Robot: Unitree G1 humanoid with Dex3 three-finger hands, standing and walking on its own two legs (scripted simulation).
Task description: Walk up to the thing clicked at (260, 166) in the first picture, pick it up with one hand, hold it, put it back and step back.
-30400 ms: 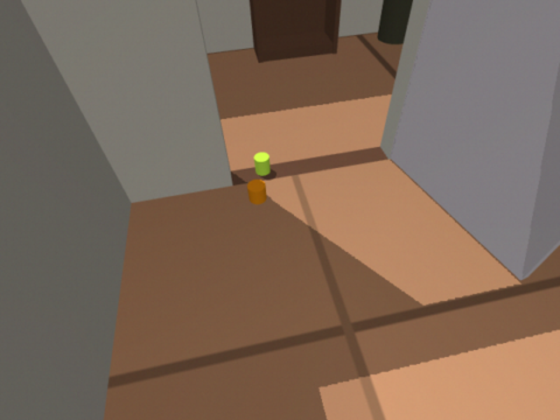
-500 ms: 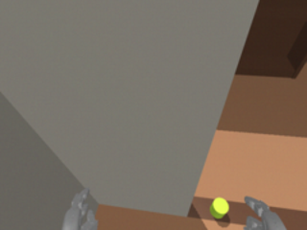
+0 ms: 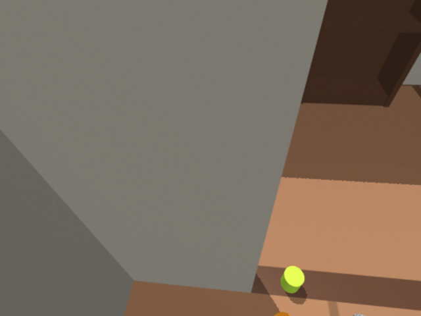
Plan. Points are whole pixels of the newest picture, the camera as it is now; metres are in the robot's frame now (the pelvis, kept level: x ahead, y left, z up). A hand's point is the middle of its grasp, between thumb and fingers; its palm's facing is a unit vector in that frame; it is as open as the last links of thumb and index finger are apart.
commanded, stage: stand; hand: right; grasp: from above
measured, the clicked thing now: (291, 279) +0.39 -0.29 -0.70
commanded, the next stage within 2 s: none
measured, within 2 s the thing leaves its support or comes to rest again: neither
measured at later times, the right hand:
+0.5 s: hand out of the picture +0.04 -0.23 -0.14, palm faces +0.02 +0.94 -0.33, open 7.4 cm
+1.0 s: hand out of the picture +0.07 -0.22 -0.14, palm faces -0.01 +0.95 -0.31, open 7.4 cm
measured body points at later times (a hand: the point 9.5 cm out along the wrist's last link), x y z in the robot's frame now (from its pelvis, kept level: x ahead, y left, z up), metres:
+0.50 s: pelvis +0.00 +0.00 +0.03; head +0.00 +0.00 +0.48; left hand +0.06 +0.28 -0.12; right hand +0.04 -0.28 -0.11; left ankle +0.00 +0.14 -0.72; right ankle +0.01 -0.11 -0.72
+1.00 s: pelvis +0.01 +0.01 +0.03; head +0.02 +0.02 +0.48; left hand +0.07 +0.30 -0.11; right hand +0.07 -0.27 -0.11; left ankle +0.00 +0.14 -0.72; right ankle +0.01 -0.11 -0.72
